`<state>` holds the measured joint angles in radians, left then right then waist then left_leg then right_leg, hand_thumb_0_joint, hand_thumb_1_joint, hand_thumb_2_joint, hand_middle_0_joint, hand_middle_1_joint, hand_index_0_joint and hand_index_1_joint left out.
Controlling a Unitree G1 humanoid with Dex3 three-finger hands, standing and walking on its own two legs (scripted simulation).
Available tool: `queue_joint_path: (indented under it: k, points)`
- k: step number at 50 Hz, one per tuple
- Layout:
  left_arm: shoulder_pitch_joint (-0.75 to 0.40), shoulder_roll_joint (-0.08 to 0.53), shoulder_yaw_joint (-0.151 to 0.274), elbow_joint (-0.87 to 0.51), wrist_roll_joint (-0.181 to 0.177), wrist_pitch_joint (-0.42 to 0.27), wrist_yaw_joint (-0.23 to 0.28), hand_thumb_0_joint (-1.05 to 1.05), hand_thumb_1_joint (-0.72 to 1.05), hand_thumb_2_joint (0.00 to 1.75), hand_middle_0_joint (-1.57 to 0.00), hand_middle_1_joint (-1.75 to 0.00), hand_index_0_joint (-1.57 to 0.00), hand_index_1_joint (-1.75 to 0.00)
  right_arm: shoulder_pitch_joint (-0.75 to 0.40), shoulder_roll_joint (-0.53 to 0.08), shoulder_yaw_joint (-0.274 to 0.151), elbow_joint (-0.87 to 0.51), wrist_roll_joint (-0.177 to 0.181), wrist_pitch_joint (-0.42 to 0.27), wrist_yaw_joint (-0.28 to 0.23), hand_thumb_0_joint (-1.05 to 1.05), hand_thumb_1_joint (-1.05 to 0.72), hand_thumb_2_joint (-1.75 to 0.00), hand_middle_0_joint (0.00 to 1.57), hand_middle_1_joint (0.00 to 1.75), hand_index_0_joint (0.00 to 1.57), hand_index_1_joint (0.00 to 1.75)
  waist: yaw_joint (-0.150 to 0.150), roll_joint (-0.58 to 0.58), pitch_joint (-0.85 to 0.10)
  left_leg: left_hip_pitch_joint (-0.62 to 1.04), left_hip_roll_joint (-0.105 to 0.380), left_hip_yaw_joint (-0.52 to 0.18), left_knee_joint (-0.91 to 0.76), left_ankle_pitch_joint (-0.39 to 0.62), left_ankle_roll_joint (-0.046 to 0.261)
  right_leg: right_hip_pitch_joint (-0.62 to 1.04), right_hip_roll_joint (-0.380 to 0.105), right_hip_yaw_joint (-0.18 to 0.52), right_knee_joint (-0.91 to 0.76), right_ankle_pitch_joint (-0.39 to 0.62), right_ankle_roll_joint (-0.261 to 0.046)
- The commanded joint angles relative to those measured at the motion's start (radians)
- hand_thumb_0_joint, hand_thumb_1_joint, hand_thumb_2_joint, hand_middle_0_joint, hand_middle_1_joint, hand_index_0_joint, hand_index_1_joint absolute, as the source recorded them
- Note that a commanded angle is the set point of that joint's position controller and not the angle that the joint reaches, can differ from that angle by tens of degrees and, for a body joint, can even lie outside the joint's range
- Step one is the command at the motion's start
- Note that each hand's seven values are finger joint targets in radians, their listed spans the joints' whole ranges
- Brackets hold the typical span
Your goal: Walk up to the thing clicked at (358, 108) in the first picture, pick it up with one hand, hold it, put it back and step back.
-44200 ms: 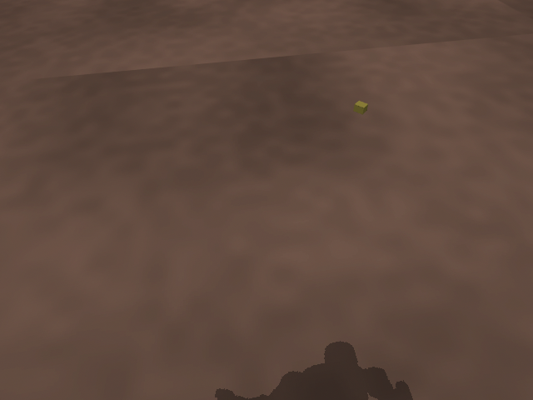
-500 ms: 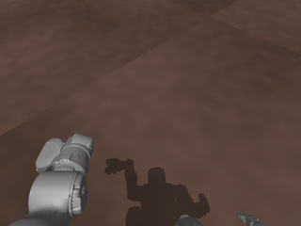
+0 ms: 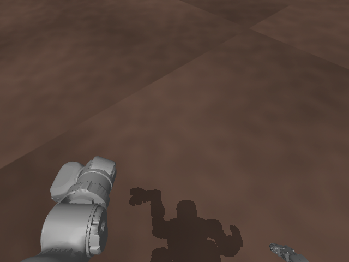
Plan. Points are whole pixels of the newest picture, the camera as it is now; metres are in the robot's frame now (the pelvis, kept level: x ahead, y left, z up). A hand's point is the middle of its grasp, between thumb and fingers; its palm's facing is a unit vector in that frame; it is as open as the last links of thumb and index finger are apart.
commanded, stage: hold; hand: left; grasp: from above
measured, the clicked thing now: (84, 188) +0.36 +0.24 -0.06
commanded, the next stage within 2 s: crouch in 1.24 s
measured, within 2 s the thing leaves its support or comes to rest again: neither
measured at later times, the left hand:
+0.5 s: hand (84, 189) +0.33 +0.22 -0.01, palm faces -0.07 -0.43 -0.90, open 9.5 cm
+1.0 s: hand (77, 188) +0.33 +0.22 +0.01, palm faces -0.06 -0.44 -0.90, open 9.5 cm
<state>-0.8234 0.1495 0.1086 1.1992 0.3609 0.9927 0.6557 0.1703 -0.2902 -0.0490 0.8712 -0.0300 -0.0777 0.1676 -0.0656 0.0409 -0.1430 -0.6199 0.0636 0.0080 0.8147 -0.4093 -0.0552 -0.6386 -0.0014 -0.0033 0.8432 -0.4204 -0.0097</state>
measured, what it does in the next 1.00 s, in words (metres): stands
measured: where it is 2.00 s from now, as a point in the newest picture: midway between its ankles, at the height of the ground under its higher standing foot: outside the picture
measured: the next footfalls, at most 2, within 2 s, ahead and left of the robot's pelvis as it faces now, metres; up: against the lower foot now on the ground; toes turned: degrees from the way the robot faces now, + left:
none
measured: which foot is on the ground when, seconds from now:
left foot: down 0.00-1.00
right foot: down 0.00-1.00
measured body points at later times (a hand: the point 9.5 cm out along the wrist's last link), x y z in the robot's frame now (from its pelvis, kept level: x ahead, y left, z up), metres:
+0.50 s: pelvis +0.00 +0.00 +0.01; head +0.03 -0.02 +0.46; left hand +0.33 +0.23 +0.04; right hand +0.11 -0.26 -0.12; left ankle -0.01 +0.15 -0.70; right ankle -0.01 -0.11 -0.70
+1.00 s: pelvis +0.00 +0.00 +0.02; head +0.02 -0.02 +0.47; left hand +0.33 +0.24 +0.06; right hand +0.15 -0.25 -0.11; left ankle -0.01 +0.15 -0.70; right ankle -0.01 -0.11 -0.70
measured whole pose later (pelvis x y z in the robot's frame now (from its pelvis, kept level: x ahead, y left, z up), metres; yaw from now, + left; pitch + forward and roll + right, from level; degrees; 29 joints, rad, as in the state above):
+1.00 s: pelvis +0.00 +0.00 +0.02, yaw +0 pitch +8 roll +1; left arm -0.79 0.13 0.06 1.11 0.35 1.07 0.61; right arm 0.12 -0.28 -0.03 0.85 0.00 -0.07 0.16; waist -0.03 0.04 -0.12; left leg -0.47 0.05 0.01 0.68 -0.35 -0.05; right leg -0.49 -0.01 -0.01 0.72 -0.37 -0.01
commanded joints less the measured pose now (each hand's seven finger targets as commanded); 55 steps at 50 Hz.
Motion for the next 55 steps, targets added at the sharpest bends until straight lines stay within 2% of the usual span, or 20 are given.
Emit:
queue_joint_path:
  k: [1,6,11,12,13,18,20,21,23,27,30,33,39,40,43,46,51,53,54,55]
  points:
    - [-0.401,0.175,-0.032,-0.132,0.068,0.009,0.045,0.0,0.57,0.58,-0.88,-0.66,-0.88,-0.66,-0.001,-0.149,-0.039,-0.096,0.011,-0.032,0.0,0.0,-0.9,-0.9,0.2,0.3,0.2,0.3,-0.011,-0.061,-0.339,0.163,-0.073,0.041,-0.065,0.333,0.032,0.228,0.04,-0.018,-0.11,0.519,0.029]
    - [-0.422,0.174,-0.027,-0.164,0.043,0.011,0.051,0.0,0.58,0.57,-0.89,-0.65,-0.89,-0.65,-0.016,-0.146,-0.039,-0.102,0.014,-0.032,0.002,0.0,-0.9,-0.9,0.2,0.3,0.2,0.3,0.004,-0.053,-0.334,0.177,-0.072,0.04,-0.082,0.317,0.036,0.232,0.037,-0.02,-0.126,0.472,0.026]
    - [-0.426,0.174,-0.04,-0.184,0.051,0.016,0.045,0.0,0.6,0.58,-0.93,-0.62,-0.91,-0.63,-0.036,-0.152,-0.033,-0.108,0.019,-0.032,-0.006,0.0,-0.9,-0.9,0.2,0.3,0.2,0.3,-0.004,-0.075,-0.336,0.208,-0.067,0.038,-0.102,0.312,0.039,0.245,0.042,-0.019,-0.146,0.453,0.029]
    - [-0.426,0.184,-0.037,-0.192,0.047,0.019,0.045,0.0,0.62,0.58,-0.93,-0.61,-0.92,-0.63,-0.034,-0.148,-0.035,-0.107,0.021,-0.033,-0.007,0.0,-0.9,-0.9,0.2,0.3,0.2,0.3,0.006,-0.055,-0.331,0.199,-0.069,0.042,-0.102,0.308,0.038,0.253,0.037,-0.019,-0.146,0.446,0.027]
    - [-0.422,0.16,-0.047,-0.205,0.05,0.019,0.043,0.0,0.6,0.6,-0.91,-0.64,-0.91,-0.65,-0.036,-0.149,-0.031,-0.109,0.018,-0.031,-0.005,0.0,-0.9,-0.9,0.2,0.3,0.2,0.3,-0.009,-0.064,-0.354,0.219,-0.068,0.039,-0.102,0.324,0.039,0.258,0.04,-0.018,-0.145,0.474,0.028]
    - [-0.417,0.184,-0.038,-0.198,0.049,0.031,0.043,0.0,0.64,0.62,-0.96,-0.63,-0.94,-0.64,-0.048,-0.145,-0.032,-0.106,0.019,-0.032,-0.006,0.0,-0.9,-0.9,0.2,0.3,0.2,0.3,0.01,-0.055,-0.334,0.202,-0.069,0.042,-0.112,0.311,0.037,0.266,0.037,-0.018,-0.151,0.448,0.029]
    - [-0.413,0.152,-0.052,-0.219,0.041,0.033,0.036,0.0,0.64,0.62,-0.96,-0.62,-0.94,-0.64,-0.055,-0.142,-0.028,-0.114,0.02,-0.03,-0.006,0.0,-0.9,-0.9,0.2,0.3,0.2,0.3,0.002,-0.06,-0.341,0.224,-0.069,0.038,-0.119,0.323,0.038,0.275,0.04,-0.021,-0.157,0.456,0.029]
    - [-0.422,0.175,-0.038,-0.2,0.037,0.04,0.035,0.0,0.64,0.61,-0.95,-0.63,-0.94,-0.65,-0.052,-0.141,-0.029,-0.115,0.021,-0.033,-0.006,0.0,-0.9,-0.9,0.2,0.3,0.2,0.3,0.017,-0.061,-0.319,0.201,-0.069,0.037,-0.126,0.303,0.038,0.269,0.037,-0.024,-0.157,0.42,0.026]
    - [-0.425,0.171,-0.047,-0.21,0.043,0.045,0.037,0.0,0.65,0.62,-0.96,-0.62,-0.95,-0.64,-0.069,-0.139,-0.025,-0.117,0.024,-0.034,-0.007,0.0,-0.9,-0.9,0.2,0.3,0.2,0.3,0.007,-0.061,-0.318,0.216,-0.069,0.039,-0.128,0.303,0.038,0.274,0.04,-0.019,-0.171,0.423,0.029]
    - [-0.424,0.172,-0.045,-0.2,0.041,0.053,0.034,0.0,0.66,0.62,-0.98,-0.62,-0.96,-0.64,-0.074,-0.134,-0.024,-0.118,0.026,-0.037,-0.005,0.0,-0.9,-0.9,0.2,0.3,0.2,0.3,0.018,-0.085,-0.306,0.201,-0.071,0.041,-0.131,0.29,0.042,0.276,0.035,-0.016,-0.181,0.419,0.031]
    - [-0.43,0.17,-0.045,-0.204,0.031,0.06,0.034,0.0,0.7,0.62,-1.0,-0.62,-0.99,-0.64,-0.086,-0.126,-0.018,-0.12,0.028,-0.04,-0.004,0.0,-0.9,-0.9,0.2,0.3,0.2,0.3,0.02,-0.079,-0.288,0.199,-0.069,0.039,-0.147,0.255,0.043,0.268,0.034,-0.017,-0.195,0.359,0.028]
    - [-0.438,0.158,-0.06,-0.221,0.041,0.063,0.024,0.0,0.69,0.6,-0.99,-0.6,-0.98,-0.62,-0.102,-0.135,-0.017,-0.125,0.03,-0.039,-0.007,0.0,-0.9,-0.9,0.2,0.3,0.2,0.3,0.009,-0.068,-0.309,0.235,-0.07,0.04,-0.149,0.291,0.041,0.286,0.036,-0.013,-0.2,0.405,0.03]
    - [-0.424,0.178,-0.06,-0.244,0.045,0.068,0.012,0.0,0.69,0.6,-1.0,-0.6,-0.98,-0.62,-0.107,-0.132,-0.018,-0.127,0.038,-0.038,-0.011,0.0,-0.9,-0.9,0.2,0.3,0.2,0.3,0.031,-0.056,-0.321,0.241,-0.071,0.038,-0.162,0.334,0.041,0.321,0.033,-0.023,-0.191,0.455,0.026]
    - [-0.422,0.165,-0.071,-0.252,0.051,0.069,0.009,0.0,0.68,0.62,-1.0,-0.6,-0.98,-0.62,-0.114,-0.134,-0.014,-0.131,0.036,-0.038,-0.011,0.0,-0.9,-0.9,0.2,0.3,0.2,0.3,0.018,-0.068,-0.322,0.253,-0.072,0.038,-0.161,0.339,0.042,0.32,0.035,-0.02,-0.199,0.474,0.03]
    - [-0.424,0.163,-0.073,-0.256,0.052,0.072,0.002,0.0,0.72,0.61,-1.03,-0.59,-1.01,-0.61,-0.121,-0.13,-0.012,-0.129,0.04,-0.038,-0.013,0.0,-0.9,-0.9,0.2,0.3,0.2,0.3,0.019,-0.064,-0.32,0.261,-0.072,0.037,-0.173,0.337,0.043,0.327,0.035,-0.02,-0.208,0.452,0.028]
    - [-0.406,0.151,-0.071,-0.26,0.048,0.079,-0.009,0.0,0.69,0.6,-1.01,-0.59,-0.99,-0.61,-0.128,-0.137,-0.019,-0.144,0.04,-0.036,-0.015,0.0,-0.9,-0.9,0.2,0.3,0.2,0.3,0.034,-0.048,-0.337,0.277,-0.073,0.037,-0.177,0.394,0.037,0.344,0.037,-0.029,-0.188,0.511,0.025]
    - [-0.422,0.172,-0.075,-0.232,0.053,0.09,-0.01,0.0,0.72,0.63,-1.04,-0.58,-1.02,-0.61,-0.122,-0.118,-0.005,-0.135,0.051,-0.042,-0.011,0.0,-0.9,-0.9,0.2,0.3,0.2,0.3,0.033,-0.092,-0.272,0.243,-0.073,0.032,-0.194,0.307,0.051,0.317,0.029,-0.023,-0.232,0.406,0.026]
    - [-0.408,0.157,-0.081,-0.216,0.056,0.088,-0.016,0.0,0.71,0.62,-1.04,-0.56,-1.01,-0.59,-0.14,-0.123,-0.008,-0.143,0.054,-0.045,-0.014,0.0,-0.89,-0.9,0.2,0.3,0.2,0.3,0.03,-0.104,-0.277,0.252,-0.076,0.042,-0.188,0.319,0.051,0.32,0.027,-0.013,-0.24,0.436,0.031]
    - [-0.4,0.161,-0.074,-0.219,0.054,0.088,-0.015,0.0,0.74,0.61,-1.05,-0.57,-1.02,-0.6,-0.141,-0.118,-0.01,-0.144,0.053,-0.046,-0.01,0.0,-0.9,-0.9,0.2,0.3,0.2,0.3,0.042,-0.086,-0.291,0.236,-0.076,0.04,-0.188,0.318,0.051,0.325,0.021,-0.011,-0.232,0.44,0.027]
    - [-0.416,0.139,-0.082,-0.234,0.047,0.085,-0.015,0.0,0.73,0.62,-1.05,-0.56,-1.03,-0.59,-0.143,-0.115,-0.008,-0.14,0.051,-0.049,-0.01,0.0,-0.89,-0.9,0.2,0.3,0.2,0.3,0.031,-0.088,-0.287,0.244,-0.074,0.04,-0.19,0.313,0.05,0.326,0.023,-0.012,-0.234,0.434,0.028]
